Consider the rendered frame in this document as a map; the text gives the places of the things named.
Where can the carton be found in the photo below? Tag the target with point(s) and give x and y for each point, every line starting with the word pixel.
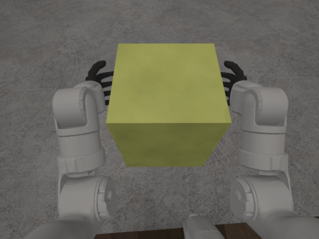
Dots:
pixel 167 105

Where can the right robot forearm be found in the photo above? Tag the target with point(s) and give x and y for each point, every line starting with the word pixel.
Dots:
pixel 263 112

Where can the right robot thigh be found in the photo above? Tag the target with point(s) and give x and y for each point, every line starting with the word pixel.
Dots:
pixel 200 227

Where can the robot right hand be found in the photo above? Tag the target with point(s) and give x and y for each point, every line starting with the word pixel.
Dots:
pixel 239 76

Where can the right robot upper arm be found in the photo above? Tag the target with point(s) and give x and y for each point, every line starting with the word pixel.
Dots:
pixel 265 204

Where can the left robot upper arm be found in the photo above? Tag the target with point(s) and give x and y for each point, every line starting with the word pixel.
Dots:
pixel 85 203

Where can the left robot forearm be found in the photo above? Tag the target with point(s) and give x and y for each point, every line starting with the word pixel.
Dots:
pixel 75 112

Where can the robot left hand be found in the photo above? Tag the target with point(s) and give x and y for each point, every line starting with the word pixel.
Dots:
pixel 97 78

